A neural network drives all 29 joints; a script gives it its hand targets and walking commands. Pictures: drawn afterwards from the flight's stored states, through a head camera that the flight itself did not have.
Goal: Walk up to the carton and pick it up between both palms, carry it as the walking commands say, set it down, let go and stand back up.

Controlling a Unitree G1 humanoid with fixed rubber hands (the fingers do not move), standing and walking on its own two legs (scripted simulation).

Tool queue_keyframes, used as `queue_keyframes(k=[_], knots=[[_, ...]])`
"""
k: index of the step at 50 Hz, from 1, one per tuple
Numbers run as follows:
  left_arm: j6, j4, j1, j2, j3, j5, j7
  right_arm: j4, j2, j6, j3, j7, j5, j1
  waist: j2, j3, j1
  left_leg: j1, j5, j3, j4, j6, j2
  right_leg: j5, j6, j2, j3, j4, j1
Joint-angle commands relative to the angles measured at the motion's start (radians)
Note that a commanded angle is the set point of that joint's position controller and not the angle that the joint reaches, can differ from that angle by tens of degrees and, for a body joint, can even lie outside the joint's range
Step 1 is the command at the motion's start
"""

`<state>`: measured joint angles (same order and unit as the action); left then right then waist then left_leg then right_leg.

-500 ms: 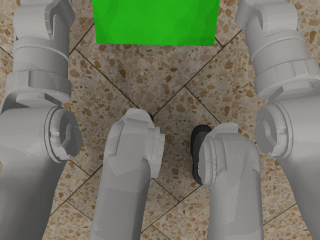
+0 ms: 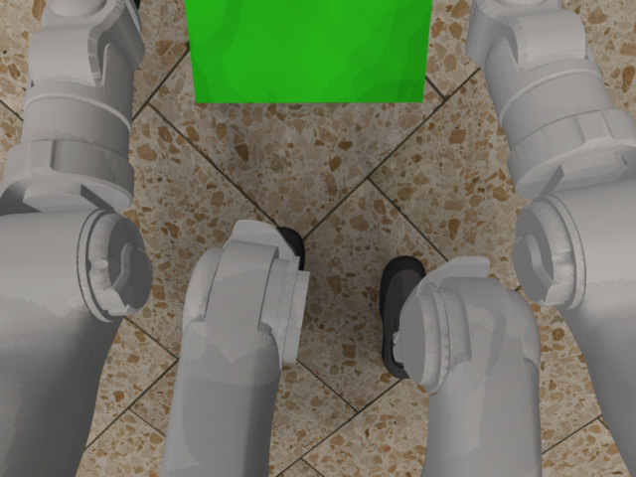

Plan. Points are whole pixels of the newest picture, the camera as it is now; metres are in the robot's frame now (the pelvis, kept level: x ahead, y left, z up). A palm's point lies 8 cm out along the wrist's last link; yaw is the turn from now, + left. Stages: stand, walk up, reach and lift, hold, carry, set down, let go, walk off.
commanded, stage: set down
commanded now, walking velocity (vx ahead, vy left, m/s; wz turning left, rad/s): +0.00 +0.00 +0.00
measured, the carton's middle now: out of the picture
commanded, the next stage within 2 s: none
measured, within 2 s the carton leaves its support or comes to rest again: rests again in 0.22 s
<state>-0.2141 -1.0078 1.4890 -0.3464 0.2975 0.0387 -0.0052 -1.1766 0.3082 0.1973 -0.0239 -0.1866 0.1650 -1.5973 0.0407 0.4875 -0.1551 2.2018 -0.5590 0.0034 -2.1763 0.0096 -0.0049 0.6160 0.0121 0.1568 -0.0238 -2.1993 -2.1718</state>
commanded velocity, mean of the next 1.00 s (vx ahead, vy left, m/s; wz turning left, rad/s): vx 0.00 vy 0.00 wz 0.00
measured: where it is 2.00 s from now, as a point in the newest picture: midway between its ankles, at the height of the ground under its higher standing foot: (337, 321)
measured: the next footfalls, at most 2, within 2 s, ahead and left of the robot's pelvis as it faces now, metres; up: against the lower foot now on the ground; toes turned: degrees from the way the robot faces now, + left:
none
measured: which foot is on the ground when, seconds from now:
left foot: down 0.00-1.00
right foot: down 0.00-1.00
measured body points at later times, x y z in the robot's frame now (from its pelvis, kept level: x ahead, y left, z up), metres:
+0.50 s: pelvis +0.00 +0.00 -0.01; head +0.38 +0.05 +0.21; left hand +0.52 +0.28 -0.20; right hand +0.58 -0.04 -0.21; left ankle +0.12 +0.11 -0.34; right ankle +0.11 -0.10 -0.34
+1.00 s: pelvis +0.01 +0.01 -0.02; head +0.38 +0.05 +0.20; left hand +0.53 +0.28 -0.21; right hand +0.58 -0.05 -0.22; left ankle +0.12 +0.11 -0.34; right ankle +0.11 -0.10 -0.34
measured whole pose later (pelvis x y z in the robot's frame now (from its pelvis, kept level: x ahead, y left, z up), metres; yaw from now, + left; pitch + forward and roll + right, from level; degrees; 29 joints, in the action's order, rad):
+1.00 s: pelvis +0.01 +0.01 -0.02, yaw +0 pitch +32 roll +0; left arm -0.17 -1.10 1.50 -0.38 0.27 0.07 0.02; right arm -1.20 0.31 0.16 -0.08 -0.09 0.13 -1.60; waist 0.03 0.52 -0.13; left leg 2.22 -0.58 0.04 -2.25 0.05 0.03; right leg 0.65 0.01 0.12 -0.03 -2.28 -2.19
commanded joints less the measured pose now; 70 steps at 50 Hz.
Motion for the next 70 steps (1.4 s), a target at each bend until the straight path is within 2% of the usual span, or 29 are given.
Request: queue_keyframes(k=[1,7,8,14,17,21,29,31,33,41,45,53,58,62,65,68,70], knots=[[0.037,0.122,0.604,0.653,-0.248,0.074,0.24,0.308,-0.756,-0.075,0.136,0.244,0.061,-0.632,0.079,-1.174,-0.095,-0.573,0.43,-0.01,0.123,0.013,-0.032,-0.288,-0.021,-0.004,0.008,0.11,0.417],[0.046,0.124,0.584,0.678,-0.245,0.067,0.241,0.308,-0.761,-0.087,0.128,0.27,0.062,-0.604,0.052,-1.085,-0.085,-0.632,0.499,-0.034,0.112,0.026,-0.039,-0.3,-0.023,0.004,-0.005,0.089,0.297],[0.05,0.128,0.584,0.679,-0.244,0.067,0.238,0.319,-0.762,-0.093,0.134,0.272,0.069,-0.61,0.049,-1.093,-0.091,-0.652,0.523,-0.037,0.106,0.027,-0.04,-0.308,-0.023,0.006,-0.002,0.084,0.281],[0.063,0.14,0.596,0.674,-0.268,0.093,0.229,0.294,-0.732,-0.104,0.139,0.268,0.066,-0.577,0.035,-1.101,-0.064,-0.706,0.592,-0.06,0.087,0.023,-0.038,-0.325,-0.026,0.0,-0.002,0.075,0.244],[0.068,0.14,0.615,0.66,-0.27,0.097,0.23,0.269,-0.725,-0.102,0.121,0.269,0.049,-0.558,0.032,-1.065,-0.047,-0.68,0.559,-0.06,0.087,0.021,-0.038,-0.304,-0.029,-0.003,0.002,0.078,0.244],[0.067,0.12,0.619,0.653,-0.272,0.103,0.236,0.263,-0.718,-0.098,0.112,0.267,0.039,-0.562,0.035,-1.024,-0.043,-0.621,0.493,-0.05,0.087,0.024,-0.036,-0.288,-0.034,-0.007,0.012,0.078,0.273],[0.056,0.048,0.586,0.62,-0.23,0.08,0.248,0.23,-0.694,-0.078,0.097,0.282,0.025,-0.564,0.065,-0.884,-0.061,-0.505,0.358,-0.035,0.09,0.037,-0.03,-0.225,-0.032,-0.021,0.03,0.083,0.301],[0.057,0.046,0.581,0.61,-0.221,0.073,0.249,0.224,-0.697,-0.076,0.095,0.287,0.026,-0.557,0.063,-0.86,-0.067,-0.496,0.353,-0.033,0.089,0.041,-0.03,-0.224,-0.031,-0.02,0.032,0.082,0.296],[0.059,0.047,0.569,0.619,-0.219,0.073,0.252,0.219,-0.7,-0.077,0.092,0.29,0.021,-0.541,0.066,-0.853,-0.059,-0.491,0.363,-0.032,0.084,0.043,-0.03,-0.238,-0.031,-0.019,0.031,0.079,0.298],[0.073,0.066,0.545,0.631,-0.25,0.084,0.249,0.194,-0.71,-0.087,0.1,0.295,0.018,-0.477,0.035,-0.893,-0.042,-0.592,0.502,-0.057,0.06,0.04,-0.034,-0.314,-0.03,-0.013,0.022,0.051,0.253],[0.071,0.065,0.54,0.617,-0.252,0.081,0.246,0.199,-0.691,-0.085,0.094,0.297,0.012,-0.478,0.033,-0.859,-0.032,-0.586,0.468,-0.062,0.062,0.039,-0.033,-0.275,-0.031,-0.017,0.018,0.049,0.23],[0.075,0.037,0.538,0.561,-0.219,0.073,0.237,0.188,-0.64,-0.085,0.071,0.291,-0.007,-0.48,0.047,-0.815,-0.032,-0.541,0.412,-0.055,0.055,0.037,-0.029,-0.243,-0.03,-0.027,0.023,0.05,0.244],[0.092,0.022,0.518,0.454,-0.189,0.07,0.207,0.187,-0.538,-0.093,0.056,0.266,-0.006,-0.469,0.037,-0.829,-0.039,-0.555,0.424,-0.057,0.048,0.03,-0.024,-0.246,-0.022,-0.037,0.021,0.043,0.252],[0.113,0.006,0.489,0.319,-0.152,0.073,0.167,0.195,-0.409,-0.102,0.04,0.23,-0.009,-0.455,0.048,-0.853,-0.031,-0.554,0.434,-0.058,0.048,0.023,-0.017,-0.261,-0.011,-0.049,0.021,0.045,0.287],[0.137,-0.016,0.466,0.154,-0.107,0.071,0.118,0.179,-0.252,-0.108,0.011,0.19,-0.018,-0.426,0.05,-0.875,-0.032,-0.558,0.438,-0.062,0.051,0.017,-0.013,-0.265,-0.004,-0.06,0.025,0.045,0.31],[0.165,-0.033,0.434,-0.052,-0.062,0.077,0.05,0.167,-0.035,-0.116,-0.022,0.132,-0.021,-0.397,0.042,-0.916,-0.027,-0.578,0.458,-0.069,0.056,0.011,-0.007,-0.275,0.001,-0.073,0.031,0.047,0.335],[0.172,-0.062,0.433,-0.145,-0.047,0.085,0.013,0.152,0.051,-0.115,-0.026,0.097,-0.018,-0.399,0.035,-0.96,-0.027,-0.582,0.469,-0.071,0.059,0.008,-0.002,-0.284,0.003,-0.079,0.037,0.048,0.348]])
